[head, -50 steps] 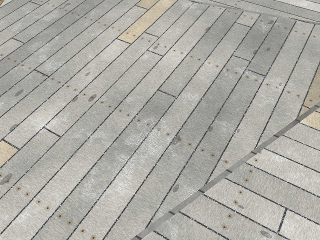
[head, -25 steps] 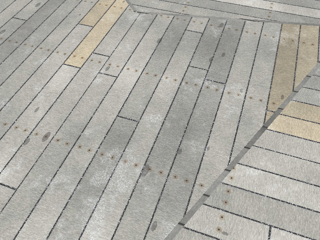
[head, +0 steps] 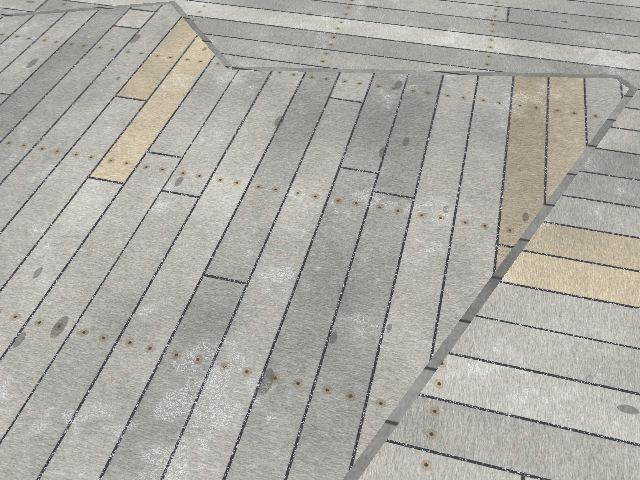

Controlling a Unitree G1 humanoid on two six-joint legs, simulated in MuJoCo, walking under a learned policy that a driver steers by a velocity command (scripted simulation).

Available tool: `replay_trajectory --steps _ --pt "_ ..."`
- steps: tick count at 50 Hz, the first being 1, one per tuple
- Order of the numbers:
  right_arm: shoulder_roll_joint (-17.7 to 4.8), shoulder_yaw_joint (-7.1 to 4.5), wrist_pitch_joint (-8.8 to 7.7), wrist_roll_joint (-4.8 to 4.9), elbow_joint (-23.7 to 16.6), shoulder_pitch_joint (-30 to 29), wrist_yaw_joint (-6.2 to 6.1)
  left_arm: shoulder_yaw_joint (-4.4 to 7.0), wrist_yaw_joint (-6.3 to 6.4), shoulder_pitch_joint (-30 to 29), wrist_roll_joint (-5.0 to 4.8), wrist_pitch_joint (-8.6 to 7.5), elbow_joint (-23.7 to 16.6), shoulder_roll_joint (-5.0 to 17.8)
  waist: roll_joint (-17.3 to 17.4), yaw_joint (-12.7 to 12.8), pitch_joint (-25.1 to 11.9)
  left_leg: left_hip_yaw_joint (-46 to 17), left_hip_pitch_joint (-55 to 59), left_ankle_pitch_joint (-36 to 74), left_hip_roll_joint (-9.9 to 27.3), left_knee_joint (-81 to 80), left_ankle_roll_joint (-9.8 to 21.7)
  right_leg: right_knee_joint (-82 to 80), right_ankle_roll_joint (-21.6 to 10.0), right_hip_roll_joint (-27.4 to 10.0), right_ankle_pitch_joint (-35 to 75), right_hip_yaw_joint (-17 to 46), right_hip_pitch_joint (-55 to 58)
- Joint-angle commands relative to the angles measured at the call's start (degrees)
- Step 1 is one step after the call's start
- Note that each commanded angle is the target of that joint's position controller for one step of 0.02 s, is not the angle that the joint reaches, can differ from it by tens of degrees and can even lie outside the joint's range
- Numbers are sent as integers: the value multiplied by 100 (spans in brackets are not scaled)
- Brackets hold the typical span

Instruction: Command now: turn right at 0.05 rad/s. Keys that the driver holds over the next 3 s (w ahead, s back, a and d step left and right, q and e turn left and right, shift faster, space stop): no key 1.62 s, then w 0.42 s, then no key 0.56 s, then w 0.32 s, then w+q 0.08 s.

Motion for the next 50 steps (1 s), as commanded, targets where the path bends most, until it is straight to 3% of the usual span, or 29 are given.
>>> replay_trajectory --steps 1,11,26,50 --pt "-625 -172 -53 21 -220 -112 -67 137 42 -68 -18 -158 -265 648 -423 -12 -68 -77 426 562 113 -249 85 -754 -201 -347 557 368 -519" --pt "-636 -217 0 62 339 -3 -139 102 69 112 -51 -211 108 561 -134 15 -84 -81 555 851 122 -291 1 -704 -209 -245 913 255 -337" --pt "-589 -214 71 91 1042 135 -232 53 109 308 -80 -218 830 489 -112 19 19 -35 586 881 91 -386 30 -774 -165 -116 1037 58 -236" --pt "-366 -111 102 106 1521 458 -260 -78 148 709 -103 -210 1581 328 -68 51 186 28 482 693 12 -460 75 -860 -119 -40 763 -94 -321"
Next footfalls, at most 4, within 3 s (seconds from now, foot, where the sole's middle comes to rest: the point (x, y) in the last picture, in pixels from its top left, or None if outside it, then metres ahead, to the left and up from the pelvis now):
2.26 right None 0.39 -0.08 -0.77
2.60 left None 0.34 0.13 -0.77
2.92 right None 0.41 -0.13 -0.77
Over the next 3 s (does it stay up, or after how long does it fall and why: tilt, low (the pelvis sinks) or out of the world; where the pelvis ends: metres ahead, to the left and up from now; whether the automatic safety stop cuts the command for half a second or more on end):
stays up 0.39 -0.04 0.00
